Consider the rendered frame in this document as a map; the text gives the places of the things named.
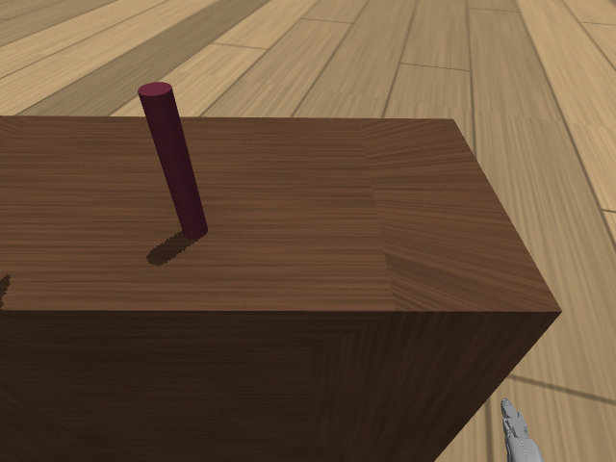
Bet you can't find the right robot hand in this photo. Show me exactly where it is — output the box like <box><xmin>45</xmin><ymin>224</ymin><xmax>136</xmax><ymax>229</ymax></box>
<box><xmin>501</xmin><ymin>398</ymin><xmax>544</xmax><ymax>462</ymax></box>

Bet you can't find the can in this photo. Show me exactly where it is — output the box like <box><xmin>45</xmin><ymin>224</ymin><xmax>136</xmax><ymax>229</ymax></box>
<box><xmin>138</xmin><ymin>82</ymin><xmax>208</xmax><ymax>240</ymax></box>

